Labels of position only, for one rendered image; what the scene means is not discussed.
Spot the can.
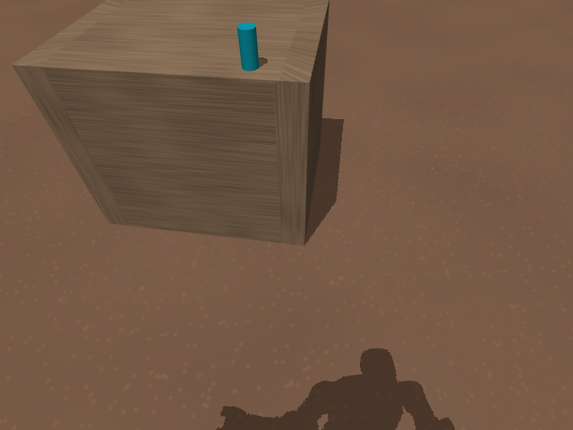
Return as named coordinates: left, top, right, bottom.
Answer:
left=237, top=22, right=259, bottom=71

